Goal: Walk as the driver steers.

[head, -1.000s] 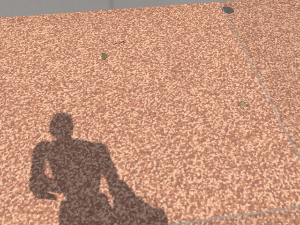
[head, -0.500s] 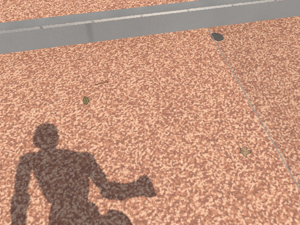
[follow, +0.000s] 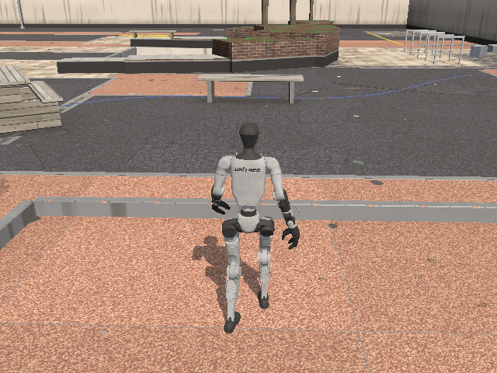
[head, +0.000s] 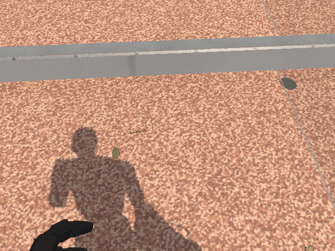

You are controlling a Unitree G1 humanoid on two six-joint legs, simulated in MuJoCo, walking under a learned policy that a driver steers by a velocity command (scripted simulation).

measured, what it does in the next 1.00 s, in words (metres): walks ahead: left foot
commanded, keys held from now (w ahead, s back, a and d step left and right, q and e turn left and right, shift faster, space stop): w+q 0.20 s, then w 0.16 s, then w+e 0.64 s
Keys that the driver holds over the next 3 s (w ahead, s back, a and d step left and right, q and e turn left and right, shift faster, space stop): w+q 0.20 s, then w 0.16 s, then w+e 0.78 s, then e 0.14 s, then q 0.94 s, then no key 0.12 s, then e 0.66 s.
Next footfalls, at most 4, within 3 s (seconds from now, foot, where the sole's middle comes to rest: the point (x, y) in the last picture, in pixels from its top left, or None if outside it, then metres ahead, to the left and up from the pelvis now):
0.50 left None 0.37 0.14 -0.76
1.02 right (169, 202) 0.66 -0.04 -0.76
1.54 left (144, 157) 0.89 0.05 -0.76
2.02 right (185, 170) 0.81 -0.13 -0.76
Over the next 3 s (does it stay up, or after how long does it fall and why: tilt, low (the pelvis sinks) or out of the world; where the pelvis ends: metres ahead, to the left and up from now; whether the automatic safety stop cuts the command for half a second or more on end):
stays up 0.73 -0.06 0.01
